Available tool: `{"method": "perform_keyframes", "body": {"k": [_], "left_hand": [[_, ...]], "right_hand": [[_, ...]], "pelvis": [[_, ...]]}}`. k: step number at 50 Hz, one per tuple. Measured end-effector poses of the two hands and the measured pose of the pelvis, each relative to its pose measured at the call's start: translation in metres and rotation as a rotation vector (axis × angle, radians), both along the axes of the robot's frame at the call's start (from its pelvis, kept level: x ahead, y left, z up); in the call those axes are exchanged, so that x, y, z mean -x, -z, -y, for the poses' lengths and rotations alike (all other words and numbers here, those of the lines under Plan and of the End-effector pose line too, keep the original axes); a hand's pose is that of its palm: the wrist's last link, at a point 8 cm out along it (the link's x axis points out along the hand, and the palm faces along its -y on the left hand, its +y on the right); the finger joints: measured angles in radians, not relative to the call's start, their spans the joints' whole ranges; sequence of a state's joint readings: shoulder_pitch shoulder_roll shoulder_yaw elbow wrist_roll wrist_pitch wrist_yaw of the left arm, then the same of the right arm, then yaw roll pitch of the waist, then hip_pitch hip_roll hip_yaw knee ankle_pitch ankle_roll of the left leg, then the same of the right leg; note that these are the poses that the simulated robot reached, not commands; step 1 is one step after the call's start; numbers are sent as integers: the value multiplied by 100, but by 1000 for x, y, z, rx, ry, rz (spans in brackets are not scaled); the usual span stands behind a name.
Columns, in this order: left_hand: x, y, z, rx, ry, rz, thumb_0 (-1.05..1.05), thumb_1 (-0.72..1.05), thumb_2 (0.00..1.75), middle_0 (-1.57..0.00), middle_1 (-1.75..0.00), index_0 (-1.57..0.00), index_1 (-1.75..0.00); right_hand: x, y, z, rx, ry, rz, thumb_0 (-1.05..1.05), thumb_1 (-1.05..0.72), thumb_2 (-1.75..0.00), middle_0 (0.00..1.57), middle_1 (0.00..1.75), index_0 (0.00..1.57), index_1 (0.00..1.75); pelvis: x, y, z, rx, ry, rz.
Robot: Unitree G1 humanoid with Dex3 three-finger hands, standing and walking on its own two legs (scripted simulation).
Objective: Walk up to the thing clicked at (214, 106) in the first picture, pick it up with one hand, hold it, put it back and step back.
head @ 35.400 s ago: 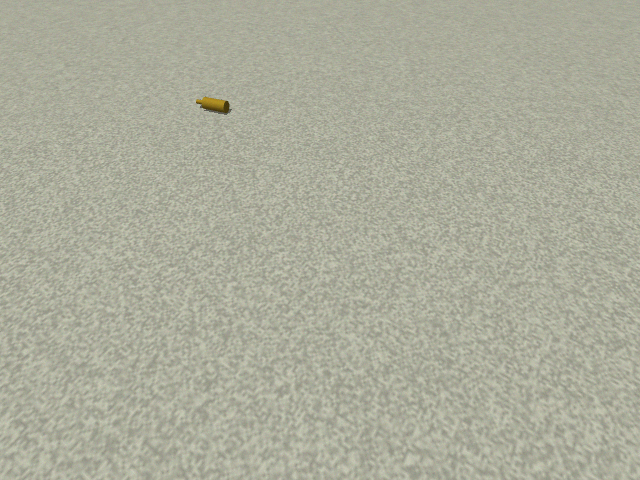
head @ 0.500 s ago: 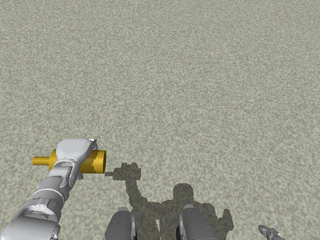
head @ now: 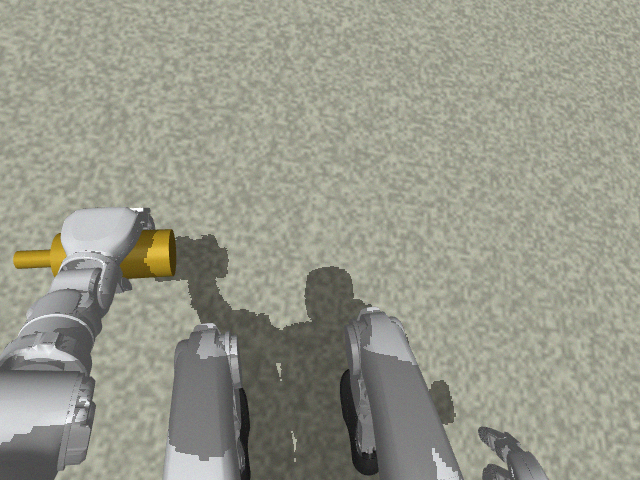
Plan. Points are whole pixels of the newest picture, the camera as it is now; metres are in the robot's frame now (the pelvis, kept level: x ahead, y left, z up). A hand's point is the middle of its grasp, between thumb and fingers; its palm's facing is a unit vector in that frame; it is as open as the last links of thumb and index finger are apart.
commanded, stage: crouch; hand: left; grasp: from above
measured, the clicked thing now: (98, 256) +0.42 +0.28 -0.17
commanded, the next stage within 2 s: lower in 0.84 s
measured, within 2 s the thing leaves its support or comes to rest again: neither
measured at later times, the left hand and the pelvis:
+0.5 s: hand (139, 261) +0.43 +0.25 -0.26, palm faces -0.47 -0.03 -0.88, open 9.8 cm; pelvis -0.01 -0.01 -0.09, yaw -2 degrees
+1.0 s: hand (149, 263) +0.44 +0.25 -0.31, palm faces -0.47 -0.03 -0.88, open 9.8 cm; pelvis -0.01 -0.01 -0.13, yaw -3 degrees
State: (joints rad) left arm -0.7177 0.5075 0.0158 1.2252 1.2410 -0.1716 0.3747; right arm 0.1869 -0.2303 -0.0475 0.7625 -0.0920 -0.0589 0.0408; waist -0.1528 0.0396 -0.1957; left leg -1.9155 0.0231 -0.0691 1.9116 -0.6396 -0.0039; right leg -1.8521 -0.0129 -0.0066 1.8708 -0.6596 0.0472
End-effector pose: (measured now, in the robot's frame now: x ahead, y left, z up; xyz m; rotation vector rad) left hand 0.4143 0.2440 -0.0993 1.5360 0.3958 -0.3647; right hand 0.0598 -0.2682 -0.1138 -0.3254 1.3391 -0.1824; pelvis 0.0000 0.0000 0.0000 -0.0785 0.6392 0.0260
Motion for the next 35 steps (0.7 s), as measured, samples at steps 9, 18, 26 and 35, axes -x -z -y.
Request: {"method": "perform_keyframes", "body": {"k": [9, 18, 26, 35], "left_hand": [[-10, 53, 0, 1, -16, 17, 0, -1, 56, -73, -54, -73, -53], [-20, 83, -1, -3, -36, 3, 0, -1, 57, -74, -53, -73, -53], [-22, 106, -3, 5, -33, -8, 0, -1, 57, -73, -54, -73, -54], [-23, 131, -2, 14, -22, -5, 0, 0, 56, -72, -55, -72, -55]], "right_hand": [[-10, 35, 8, 6, -57, -3, 0, -90, -90, 20, 29, 21, 29], [2, 59, 15, 3, -57, -33, 0, -90, -91, 20, 29, 21, 29], [22, 78, 16, -6, -40, -84, 0, -91, -91, 20, 29, 21, 29], [34, 99, 14, -13, -36, -108, 0, -91, -91, 20, 29, 21, 29]], "pelvis": [[3, 40, 3, 11, 6, -15], [5, 67, 6, 14, 17, -11], [8, 89, 7, 17, 27, -1], [12, 111, 7, 18, 31, 14]]}}
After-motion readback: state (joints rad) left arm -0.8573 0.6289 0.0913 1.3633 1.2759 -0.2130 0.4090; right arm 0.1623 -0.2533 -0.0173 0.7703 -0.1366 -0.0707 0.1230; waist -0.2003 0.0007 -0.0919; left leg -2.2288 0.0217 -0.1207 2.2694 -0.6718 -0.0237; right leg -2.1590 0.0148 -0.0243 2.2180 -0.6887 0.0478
